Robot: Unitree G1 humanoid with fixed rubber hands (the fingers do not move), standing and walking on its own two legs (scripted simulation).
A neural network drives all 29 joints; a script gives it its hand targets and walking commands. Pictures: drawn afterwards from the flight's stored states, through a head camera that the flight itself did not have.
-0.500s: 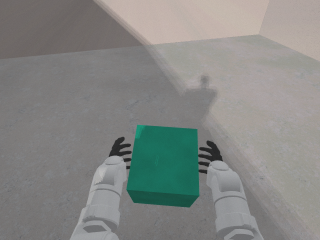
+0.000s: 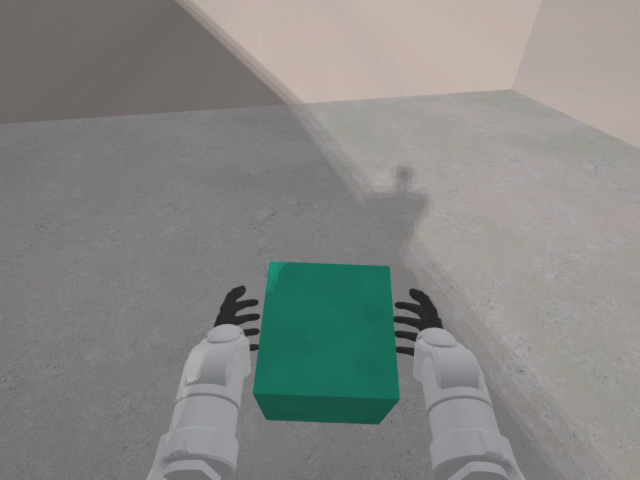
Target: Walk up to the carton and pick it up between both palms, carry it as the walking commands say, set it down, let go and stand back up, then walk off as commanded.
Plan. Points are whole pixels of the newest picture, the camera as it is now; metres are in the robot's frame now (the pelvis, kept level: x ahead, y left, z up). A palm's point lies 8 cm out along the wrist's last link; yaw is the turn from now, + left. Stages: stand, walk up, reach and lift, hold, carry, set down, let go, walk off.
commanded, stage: set down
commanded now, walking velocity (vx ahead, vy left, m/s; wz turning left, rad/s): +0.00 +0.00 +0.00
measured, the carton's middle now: (325, 345) +0.35 +0.02 -0.04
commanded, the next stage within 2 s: none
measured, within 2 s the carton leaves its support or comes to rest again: neither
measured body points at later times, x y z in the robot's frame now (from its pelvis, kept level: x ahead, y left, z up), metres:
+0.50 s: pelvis -0.01 -0.01 -0.01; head +0.01 +0.00 +0.44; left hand +0.32 +0.13 -0.02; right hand +0.32 -0.15 -0.03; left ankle +0.07 +0.07 -0.73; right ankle +0.05 -0.07 -0.73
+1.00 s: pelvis -0.02 -0.01 -0.05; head +0.15 -0.01 +0.37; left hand +0.35 +0.13 -0.12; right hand +0.34 -0.14 -0.13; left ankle +0.07 +0.07 -0.73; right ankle +0.05 -0.07 -0.73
